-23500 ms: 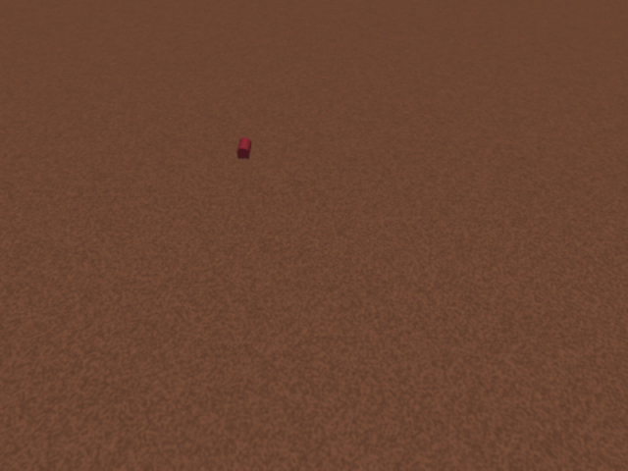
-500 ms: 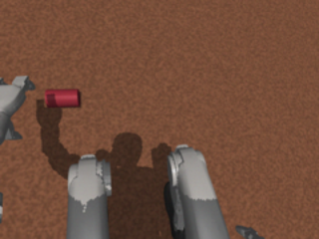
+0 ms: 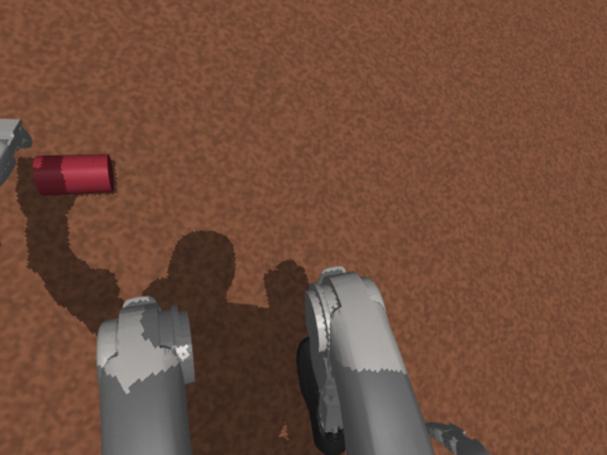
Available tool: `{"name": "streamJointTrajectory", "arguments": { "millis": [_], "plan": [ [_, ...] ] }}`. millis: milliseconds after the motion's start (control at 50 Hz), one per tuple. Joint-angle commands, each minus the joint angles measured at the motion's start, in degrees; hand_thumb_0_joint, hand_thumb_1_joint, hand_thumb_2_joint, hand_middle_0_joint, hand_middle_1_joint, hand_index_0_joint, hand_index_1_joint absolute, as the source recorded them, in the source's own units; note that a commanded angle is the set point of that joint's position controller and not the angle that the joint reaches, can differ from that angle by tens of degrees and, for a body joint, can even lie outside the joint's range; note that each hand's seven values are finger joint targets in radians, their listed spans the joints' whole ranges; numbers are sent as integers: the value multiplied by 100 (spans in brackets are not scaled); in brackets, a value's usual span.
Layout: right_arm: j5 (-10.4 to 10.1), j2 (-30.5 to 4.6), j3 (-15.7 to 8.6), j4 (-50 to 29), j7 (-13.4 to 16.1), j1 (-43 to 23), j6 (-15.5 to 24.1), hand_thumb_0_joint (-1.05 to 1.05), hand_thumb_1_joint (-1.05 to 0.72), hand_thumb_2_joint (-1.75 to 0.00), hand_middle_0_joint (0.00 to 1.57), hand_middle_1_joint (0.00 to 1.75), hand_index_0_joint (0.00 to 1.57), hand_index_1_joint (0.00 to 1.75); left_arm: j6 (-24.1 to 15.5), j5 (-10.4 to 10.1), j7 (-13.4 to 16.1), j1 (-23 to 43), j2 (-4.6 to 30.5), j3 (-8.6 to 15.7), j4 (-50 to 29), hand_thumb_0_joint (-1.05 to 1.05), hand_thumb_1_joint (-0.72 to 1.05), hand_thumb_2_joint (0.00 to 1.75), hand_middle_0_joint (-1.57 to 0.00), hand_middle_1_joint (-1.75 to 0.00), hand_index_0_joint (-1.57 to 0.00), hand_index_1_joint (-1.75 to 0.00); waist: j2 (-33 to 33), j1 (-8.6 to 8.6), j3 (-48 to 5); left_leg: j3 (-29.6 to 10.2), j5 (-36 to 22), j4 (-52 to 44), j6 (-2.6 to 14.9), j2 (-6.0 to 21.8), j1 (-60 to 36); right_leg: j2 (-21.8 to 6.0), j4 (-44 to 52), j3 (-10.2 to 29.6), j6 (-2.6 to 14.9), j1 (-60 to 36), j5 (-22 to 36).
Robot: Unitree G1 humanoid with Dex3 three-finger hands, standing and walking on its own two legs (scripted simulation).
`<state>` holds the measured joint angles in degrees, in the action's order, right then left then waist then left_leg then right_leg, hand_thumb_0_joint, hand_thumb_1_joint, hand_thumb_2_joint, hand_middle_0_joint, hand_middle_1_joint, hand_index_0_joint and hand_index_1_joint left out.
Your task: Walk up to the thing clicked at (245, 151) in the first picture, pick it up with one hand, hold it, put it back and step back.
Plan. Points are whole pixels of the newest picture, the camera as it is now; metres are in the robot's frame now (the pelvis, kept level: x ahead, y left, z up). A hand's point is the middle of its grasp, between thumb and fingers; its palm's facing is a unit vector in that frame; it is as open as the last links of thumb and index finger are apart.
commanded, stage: rise first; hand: left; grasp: from above
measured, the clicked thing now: (76, 174) +0.54 +0.27 -0.31
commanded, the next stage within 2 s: approach in 1.94 s
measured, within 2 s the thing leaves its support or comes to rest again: neither
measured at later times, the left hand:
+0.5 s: hand (2, 187) +0.47 +0.32 -0.19, palm faces -0.46 -0.05 -0.89, open 13.8 cm
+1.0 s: hand (9, 178) +0.49 +0.31 -0.19, palm faces -0.44 -0.05 -0.90, open 13.6 cm
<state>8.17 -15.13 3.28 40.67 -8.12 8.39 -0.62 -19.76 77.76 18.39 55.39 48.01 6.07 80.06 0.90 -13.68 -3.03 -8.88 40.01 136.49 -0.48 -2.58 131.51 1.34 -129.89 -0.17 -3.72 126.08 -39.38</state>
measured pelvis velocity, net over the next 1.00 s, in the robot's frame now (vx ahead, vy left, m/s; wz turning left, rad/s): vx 0.00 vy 0.00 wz -0.04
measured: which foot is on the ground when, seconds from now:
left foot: down 0.00-1.00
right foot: down 0.00-1.00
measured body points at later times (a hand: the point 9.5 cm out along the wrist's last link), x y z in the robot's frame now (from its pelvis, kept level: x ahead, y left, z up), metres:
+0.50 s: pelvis +0.01 -0.01 -0.01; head +0.26 +0.08 +0.35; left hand +0.49 +0.32 -0.14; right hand +0.05 -0.28 -0.10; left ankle +0.07 +0.12 -0.31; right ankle +0.11 -0.15 -0.31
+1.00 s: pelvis +0.00 +0.00 -0.02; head +0.26 +0.09 +0.34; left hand +0.51 +0.31 -0.14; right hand +0.04 -0.27 -0.10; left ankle +0.07 +0.12 -0.31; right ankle +0.11 -0.15 -0.31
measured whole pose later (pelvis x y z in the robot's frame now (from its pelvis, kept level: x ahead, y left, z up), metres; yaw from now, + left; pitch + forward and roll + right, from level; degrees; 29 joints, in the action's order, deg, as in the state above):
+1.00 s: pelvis +0.00 +0.00 -0.02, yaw -2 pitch +35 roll -12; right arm 8.9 -15.9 6.9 39.1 -8.9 8.7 -0.9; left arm -18.8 77.9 20.8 60.4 52.5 6.4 84.9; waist 1.4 -16.9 -0.3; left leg -10.6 40.7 140.2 -0.5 -2.2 134.6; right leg 2.0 -132.1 -1.6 -4.1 128.8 -39.0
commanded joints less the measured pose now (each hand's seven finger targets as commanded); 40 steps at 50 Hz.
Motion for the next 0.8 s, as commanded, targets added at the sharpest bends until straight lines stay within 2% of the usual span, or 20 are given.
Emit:
{"name": "streamJointTrajectory", "arguments": {
  "millis": [0,40,80,120,180,240,260,280,300,380,400,420,460,520,580,600,640,720,740,780],
  "plan": [
    [49,-1587,-488,-41,48,1205,-16,0,-91,-90,20,30,20,30,23,-119,285,1982,1560,284,-892,0,-45,93,-13,-91,-13,-90,-2298,-43,-3882,320,-1452,-1670,40,143,-3784,-20,904,-852,523,-1119,1301],
    [77,-1603,-476,-55,44,1279,-34,0,-91,-90,20,30,20,30,40,-76,313,1893,1594,326,-711,0,-48,95,-12,-92,-12,-92,-2166,-79,-3892,331,-1458,-1611,65,140,-3730,2,926,-873,507,-1177,1323],
    [72,-1561,-428,-58,37,1245,-35,0,-91,-90,20,30,20,30,49,-92,326,1864,1510,233,-575,0,-48,95,-11,-94,-12,-94,-2083,-118,-3737,389,-1257,-1546,100,115,-3488,31,962,-866,518,-1230,1250],
    [102,-1581,-414,-68,41,1234,-27,0,-91,-90,20,30,20,30,55,-128,380,1958,1636,332,-639,0,-46,94,-12,-94,-12,-93,-2105,-108,-3791,439,-1297,-1477,123,105,-3430,28,971,-851,496,-1299,1306],
    [100,-1571,-355,-55,38,1295,-11,0,-91,-90,20,30,20,30,109,-125,371,1850,1745,339,-442,0,-48,95,-12,-94,-12,-94,-1854,-129,-3647,518,-1180,-1390,188,77,-3157,57,1061,-838,495,-1514,1298],
    [102,-1586,-327,-53,50,1285,-4,0,-91,-90,20,30,20,30,110,-159,367,1932,1830,344,-471,0,-46,94,-12,-95,-13,-94,-1798,-177,-3798,540,-1181,-1296,222,73,-3055,93,1048,-847,483,-1644,1343],
    [94,-1598,-340,-60,47,1284,4,0,-91,-90,20,30,20,30,113,-189,391,1941,1910,422,-504,0,-46,94,-12,-94,-13,-93,-1852,-146,-3764,542,-1182,-1288,211,81,-3040,80,1021,-844,485,-1613,1335],
    [125,-1589,-304,-65,38,1315,8,0,-91,-90,20,30,20,30,110,-191,384,1908,1853,377,-466,0,-46,94,-12,-95,-12,-94,-1873,-184,-3743,525,-1254,-1291,201,82,-3034,78,989,-874,482,-1637,1386],
    [127,-1598,-271,-46,33,1333,3,0,-91,-90,20,30,20,30,125,-203,377,1792,1852,389,-438,0,-47,95,-12,-94,-12,-93,-1922,-145,-3770,513,-1340,-1314,189,77,-3148,68,973,-877,485,-1614,1426],
    [84,-1629,-286,-75,33,1276,-45,0,-91,-90,20,30,20,30,111,-205,344,1903,1985,395,-586,0,-46,94,-13,-93,-13,-92,-2095,-167,-3879,491,-1456,-1281,169,99,-3196,95,915,-903,511,-1596,1515],
    [109,-1633,-263,-82,26,1336,-47,0,-91,-90,20,30,20,30,145,-207,333,1683,1923,425,-392,0,-45,93,-13,-92,-14,-92,-2005,-155,-3796,482,-1522,-1288,168,92,-3255,70,937,-895,500,-1563,1533],
    [115,-1631,-247,-100,21,1315,-63,0,-91,-90,20,30,20,30,121,-215,321,1846,1951,393,-597,0,-53,101,-11,-91,-9,-94,-2070,-197,-3885,472,-1509,-1286,167,100,-3223,89,908,-917,501,-1614,1546],
    [113,-1623,-257,-85,24,1314,-76,0,-91,-90,20,30,20,30,117,-229,332,1910,1988,432,-675,0,-46,94,-13,-94,-13,-93,-2139,-163,-3877,494,-1464,-1274,172,101,-3237,89,918,-901,506,-1574,1524],
    [103,-1617,-228,-87,18,1298,-69,0,-91,-90,20,30,20,30,108,-243,320,1885,1849,308,-557,0,-44,92,-16,-91,-15,-91,-2073,-247,-3654,488,-1335,-1242,175,105,-3135,97,948,-916,511,-1494,1438],
    [91,-1639,-246,-83,21,1291,-66,0,-91,-90,20,30,20,30,102,-233,321,1892,1909,325,-504,0,-44,92,-16,-91,-16,-91,-2095,-229,-3618,479,-1301,-1239,166,110,-3153,104,954,-929,522,-1455,1403],
    [94,-1628,-234,-84,19,1293,-69,0,-91,-90,20,30,20,30,75,-250,334,2122,1931,314,-675,0,-44,92,-15,-91,-15,-91,-2177,-269,-3686,499,-1269,-1231,168,109,-3047,105,951,-926,518,-1529,1416],
    [106,-1633,-199,-59,11,1304,-71,0,-91,-90,20,30,20,30,95,-220,317,1938,1773,221,-460,0,-44,92,-16,-90,-16,-90,-2044,-316,-3558,460,-1316,-1232,168,108,-3115,102,937,-949,509,-1447,1424],
    [105,-1680,-226,-86,7,1322,-66,0,-91,-90,20,30,20,30,69,-219,330,2140,1884,264,-545,0,-43,91,-16,-90,-16,-90,-2165,-324,-3751,404,-1442,-1224,142,130,-3278,88,892,-967,507,-1453,1520],
    [93,-1671,-213,-72,-2,1316,-67,0,-91,-90,20,30,20,30,77,-194,327,2119,1820,202,-435,0,-43,92,-16,-91,-16,-91,-2152,-363,-3619,390,-1433,-1215,138,131,-3190,94,855,-973,512,-1407,1519],
    [94,-1684,-206,-88,6,1292,-67,0,-91,-90,20,30,20,30,69,-173,362,2209,1936,255,-503,0,-43,92,-16,-91,-16,-91,-2188,-329,-3661,403,-1379,-1202,144,126,-3145,99,865,-966,515,-1425,1498]
  ]
}}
